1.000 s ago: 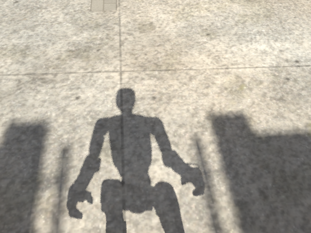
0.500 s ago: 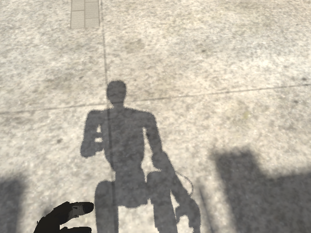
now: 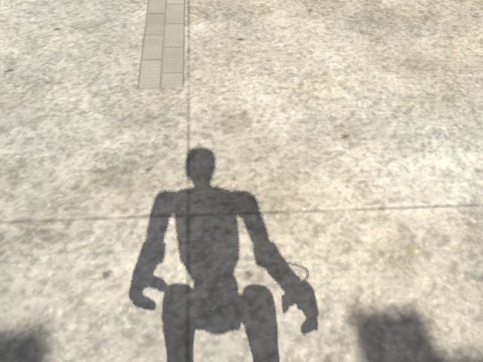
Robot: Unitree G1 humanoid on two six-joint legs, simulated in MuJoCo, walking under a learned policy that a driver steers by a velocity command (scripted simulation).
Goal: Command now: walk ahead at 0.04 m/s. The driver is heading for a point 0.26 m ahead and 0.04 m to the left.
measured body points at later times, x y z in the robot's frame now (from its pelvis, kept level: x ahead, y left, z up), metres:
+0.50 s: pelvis +0.04 +0.01 +0.00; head +0.05 +0.02 +0.45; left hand +0.12 +0.27 -0.14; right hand +0.12 -0.24 -0.14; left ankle +0.03 +0.14 -0.74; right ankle +0.03 -0.10 -0.74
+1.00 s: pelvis +0.04 +0.01 +0.00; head +0.05 +0.00 +0.45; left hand +0.07 +0.25 -0.15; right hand +0.07 -0.24 -0.15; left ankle +0.03 +0.14 -0.74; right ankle +0.03 -0.10 -0.74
